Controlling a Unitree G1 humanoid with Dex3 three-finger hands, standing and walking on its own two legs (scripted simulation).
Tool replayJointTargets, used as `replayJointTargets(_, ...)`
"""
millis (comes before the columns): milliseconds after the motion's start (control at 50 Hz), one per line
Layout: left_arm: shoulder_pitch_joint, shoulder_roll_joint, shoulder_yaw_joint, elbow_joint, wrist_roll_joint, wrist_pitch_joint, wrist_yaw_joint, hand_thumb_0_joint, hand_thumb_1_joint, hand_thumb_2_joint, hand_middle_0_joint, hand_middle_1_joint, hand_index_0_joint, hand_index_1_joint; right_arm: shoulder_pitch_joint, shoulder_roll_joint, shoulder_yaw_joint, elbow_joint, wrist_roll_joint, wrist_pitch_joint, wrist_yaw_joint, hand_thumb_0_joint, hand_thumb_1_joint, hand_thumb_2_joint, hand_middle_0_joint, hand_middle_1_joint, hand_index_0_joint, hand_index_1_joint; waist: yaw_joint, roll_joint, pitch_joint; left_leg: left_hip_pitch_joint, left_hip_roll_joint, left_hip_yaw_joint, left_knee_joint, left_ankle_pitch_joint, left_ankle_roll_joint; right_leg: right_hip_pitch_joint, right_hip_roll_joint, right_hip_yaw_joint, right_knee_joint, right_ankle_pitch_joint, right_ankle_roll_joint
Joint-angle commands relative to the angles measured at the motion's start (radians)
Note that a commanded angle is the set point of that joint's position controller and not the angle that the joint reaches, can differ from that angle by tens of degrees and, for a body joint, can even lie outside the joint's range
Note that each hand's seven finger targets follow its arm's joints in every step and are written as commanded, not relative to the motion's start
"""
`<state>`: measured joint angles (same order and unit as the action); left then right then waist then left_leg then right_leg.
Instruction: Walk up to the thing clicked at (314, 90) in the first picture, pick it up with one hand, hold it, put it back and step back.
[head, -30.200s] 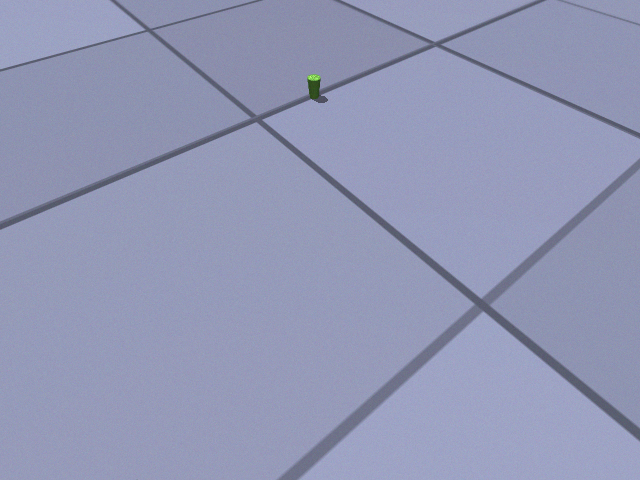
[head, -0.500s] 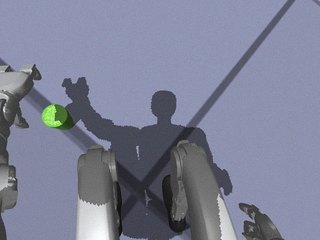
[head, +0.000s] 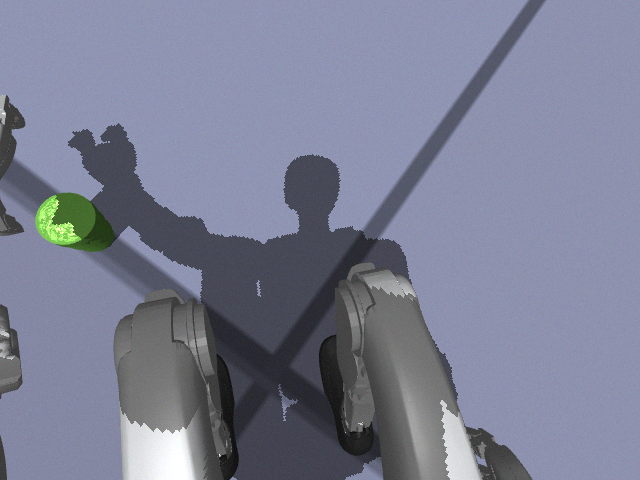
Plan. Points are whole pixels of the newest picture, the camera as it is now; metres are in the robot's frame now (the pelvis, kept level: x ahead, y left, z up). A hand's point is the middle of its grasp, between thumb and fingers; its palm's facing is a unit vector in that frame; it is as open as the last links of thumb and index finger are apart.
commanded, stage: home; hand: left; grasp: from above
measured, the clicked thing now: (83, 228) +0.45 +0.32 -0.28
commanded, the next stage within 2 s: none
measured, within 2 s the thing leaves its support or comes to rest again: neither
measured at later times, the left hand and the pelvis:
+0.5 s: hand out of the picture +0.32 +0.30 +0.07, palm faces -0.24 -0.65 -0.72, open 8.1 cm; pelvis +0.02 +0.01 +0.18, yaw +4 degrees
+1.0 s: hand out of the picture +0.24 +0.22 +0.28, palm faces +0.16 -0.95 -0.26, open 7.4 cm; pelvis +0.07 +0.01 +0.34, yaw +8 degrees
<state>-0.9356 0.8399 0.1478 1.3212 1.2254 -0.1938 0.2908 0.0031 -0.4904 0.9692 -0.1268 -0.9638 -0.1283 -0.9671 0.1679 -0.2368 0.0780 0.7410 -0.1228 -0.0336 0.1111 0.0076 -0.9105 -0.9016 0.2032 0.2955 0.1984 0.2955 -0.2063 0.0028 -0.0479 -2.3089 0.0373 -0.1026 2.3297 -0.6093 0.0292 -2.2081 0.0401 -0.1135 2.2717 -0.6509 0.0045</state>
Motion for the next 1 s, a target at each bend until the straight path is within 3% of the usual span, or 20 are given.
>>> replayJointTargets(0, -0.193, 0.269, 0.005, -0.262, -0.102, 0.023, -0.079, 0.000, -0.172, 0.809, -0.219, -0.578, -0.198, -0.582, 0.220, -0.265, -0.126, -0.040, 0.038, 0.007, -0.017, 0.000, -0.887, -0.896, 0.199, 0.299, 0.199, 0.299, 0.056, 0.251, -0.802, 0.625, -0.028, 0.055, -0.320, 0.064, 0.010, 0.434, 0.025, -0.010, -0.343, 0.127, -0.042)
replayJointTargets(80, -0.002, 0.196, 0.006, -0.457, -0.233, 0.034, -0.184, 0.000, 0.088, 0.749, -0.193, -0.427, -0.182, -0.438, 0.222, -0.260, -0.156, -0.078, 0.070, 0.025, -0.022, 0.000, -0.893, -0.897, 0.200, 0.300, 0.199, 0.300, 0.108, 0.211, -0.841, 0.723, -0.021, 0.042, -0.393, 0.128, 0.010, 0.519, 0.026, 0.003, -0.405, 0.174, -0.041)
replayJointTargets(140, 0.129, 0.158, 0.029, -0.649, -0.360, 0.056, -0.240, 0.000, 0.328, 0.696, -0.170, -0.292, -0.166, -0.295, 0.183, -0.250, -0.159, -0.114, 0.094, 0.034, -0.030, 0.000, -0.898, -0.899, 0.200, 0.300, 0.200, 0.300, 0.133, 0.204, -0.809, 0.791, -0.014, 0.019, -0.466, 0.172, 0.008, 0.547, 0.025, 0.008, -0.454, 0.201, -0.042)
replayJointTargets(200, 0.230, 0.114, 0.054, -0.795, -0.471, 0.080, -0.269, 0.000, 0.568, 0.755, -0.174, -0.260, -0.174, -0.260, 0.150, -0.233, -0.160, -0.144, 0.112, 0.038, -0.044, 0.000, -0.900, -0.900, 0.200, 0.300, 0.200, 0.300, 0.141, 0.198, -0.781, 0.857, -0.009, 0.006, -0.538, 0.190, 0.005, 0.591, 0.021, 0.016, -0.508, 0.208, -0.042)
replayJointTargets(280, 0.369, 0.033, 0.056, -0.919, -0.562, 0.122, -0.268, 0.000, 0.888, 0.895, -0.199, -0.297, -0.199, -0.297, 0.092, -0.219, -0.160, -0.179, 0.133, 0.032, -0.065, 0.000, -0.899, -0.900, 0.200, 0.300, 0.200, 0.300, 0.159, 0.228, -0.725, 0.957, 0.003, -0.020, -0.676, 0.114, -0.002, 0.627, 0.015, 0.022, -0.578, 0.157, -0.044)
replayJointTargets(380, 0.511, -0.082, 0.026, -1.035, -0.677, 0.191, -0.254, 0.000, 0.859, 0.876, -0.196, -0.292, -0.196, -0.292, 0.040, -0.204, -0.156, -0.209, 0.147, 0.007, -0.091, 0.000, -0.899, -0.900, 0.200, 0.300, 0.200, 0.300, 0.153, 0.201, -0.654, 1.059, 0.004, -0.018, -0.802, 0.067, -0.004, 0.729, 0.007, 0.033, -0.696, 0.140, -0.038)
replayJointTargets(420, 0.551, -0.145, -0.010, -1.099, -0.729, 0.218, -0.258, 0.000, 0.812, 0.850, -0.191, -0.285, -0.191, -0.285, 0.017, -0.199, -0.154, -0.220, 0.152, -0.012, -0.104, 0.000, -0.899, -0.900, 0.200, 0.300, 0.200, 0.300, 0.138, 0.205, -0.624, 1.102, 0.003, -0.022, -0.859, 0.037, -0.007, 0.766, 0.004, 0.038, -0.741, 0.126, -0.037)
replayJointTargets(460, 0.622, -0.150, 0.008, -1.127, -0.778, 0.249, -0.254, 0.000, 0.741, 0.812, -0.185, -0.276, -0.184, -0.277, -0.002, -0.197, -0.149, -0.237, 0.158, -0.032, -0.120, 0.000, -0.899, -0.900, 0.200, 0.300, 0.200, 0.300, 0.148, 0.195, -0.597, 1.142, 0.002, -0.036, -0.912, -0.008, -0.008, 0.806, 0.003, 0.041, -0.783, 0.105, -0.034)
replayJointTargets(520, 0.731, -0.227, -0.028, -1.193, -0.862, 0.293, -0.248, 0.000, 0.813, 0.851, -0.191, -0.286, -0.191, -0.286, -0.033, -0.179, -0.138, -0.263, 0.165, -0.061, -0.141, 0.000, -0.900, -0.900, 0.200, 0.300, 0.200, 0.300, 0.139, 0.162, -0.542, 1.185, -0.004, -0.024, -0.976, -0.046, -0.006, 0.880, 0.004, 0.053, -0.874, 0.080, -0.033)
replayJointTargets(560, 0.762, -0.232, -0.016, -1.252, -0.913, 0.322, -0.238, 0.000, 0.846, 0.870, -0.195, -0.292, -0.195, -0.292, -0.039, -0.172, -0.131, -0.273, 0.168, -0.079, -0.157, 0.000, -0.900, -0.900, 0.200, 0.300, 0.200, 0.300, 0.142, 0.167, -0.561, 1.249, -0.009, -0.011, -1.007, -0.009, -0.009, 0.944, 0.002, 0.063, -0.922, 0.103, -0.033)
replayJointTargets(580, 0.795, -0.252, -0.031, -1.266, -0.935, 0.336, -0.237, 0.000, 0.855, 0.876, -0.196, -0.293, -0.196, -0.294, -0.043, -0.165, -0.127, -0.275, 0.168, -0.087, -0.165, 0.000, -0.900, -0.900, 0.200, 0.300, 0.200, 0.300, 0.133, 0.167, -0.542, 1.267, -0.010, -0.007, -1.024, 0.011, -0.010, 0.965, 0.002, 0.064, -0.943, 0.115, -0.032)
replayJointTargets(640, 0.889, -0.280, -0.019, -1.302, -1.013, 0.377, -0.224, 0.000, 0.892, 0.897, -0.199, -0.299, -0.199, -0.299, -0.037, -0.150, -0.115, -0.292, 0.169, -0.108, -0.186, 0.000, -0.900, -0.900, 0.200, 0.300, 0.200, 0.300, 0.137, 0.147, -0.494, 1.331, -0.012, -0.016, -1.101, 0.018, -0.011, 1.050, 0.001, 0.067, -1.021, 0.120, -0.030)
replayJointTargets(720, 1.007, -0.332, -0.029, -1.368, -1.110, 0.425, -0.213, 0.000, 0.899, 0.900, -0.200, -0.300, -0.200, -0.300, -0.011, -0.127, -0.103, -0.306, 0.166, -0.136, -0.213, 0.000, -0.900, -0.900, 0.200, 0.300, 0.200, 0.300, 0.140, 0.129, -0.464, 1.430, -0.018, 0.005, -1.180, 0.122, -0.011, 1.200, -0.002, 0.074, -1.132, 0.194, -0.028)
replayJointTargets(780, 1.098, -0.382, -0.044, -1.408, -1.158, 0.465, -0.209, 0.000, 0.899, 0.900, -0.200, -0.300, -0.200, -0.300, 0.012, -0.109, -0.090, -0.316, 0.164, -0.152, -0.236, 0.000, -0.901, -0.900, 0.200, 0.300, 0.200, 0.300, 0.130, 0.101, -0.411, 1.467, -0.028, 0.035, -1.230, 0.188, -0.006, 1.312, -0.001, 0.081, -1.226, 0.244, -0.027)
replayJointTargets(820, 1.154, -0.407, -0.039, -1.435, -1.188, 0.495, -0.207, 0.000, 0.900, 0.900, -0.200, -0.300, -0.200, -0.300, 0.030, -0.108, -0.083, -0.318, 0.162, -0.161, -0.252, 0.000, -0.901, -0.900, 0.200, 0.299, 0.200, 0.299, 0.144, 0.111, -0.378, 1.527, -0.026, 0.028, -1.287, 0.201, -0.011, 1.351, -0.002, 0.078, -1.269, 0.253, -0.028)
replayJointTargets(900, 1.270, -0.468, -0.047, -1.513, -1.246, 0.556, -0.205, 0.000, 0.900, 0.900, -0.200, -0.300, -0.200, -0.300, 0.060, -0.093, -0.067, -0.351, 0.159, -0.175, -0.282, 0.000, -0.901, -0.899, 0.200, 0.299, 0.200, 0.299, 0.145, 0.094, -0.323, 1.601, -0.027, 0.030, -1.378, 0.237, -0.012, 1.466, -0.002, 0.064, -1.364, 0.291, -0.021)
replayJointTargets(980, 1.364, -0.506, -0.053, -1.597, -1.283, 0.590, -0.212, 0.000, 0.900, 0.900, -0.200, -0.300, -0.200, -0.300, 0.072, -0.083, -0.064, -0.371, 0.156, -0.196, -0.305, 0.000, -0.901, -0.899, 0.200, 0.299, 0.200, 0.299, 0.148, 0.081, -0.287, 1.657, -0.030, 0.045, -1.426, 0.313, -0.011, 1.539, 0.001, 0.054, -1.425, 0.350, -0.021)
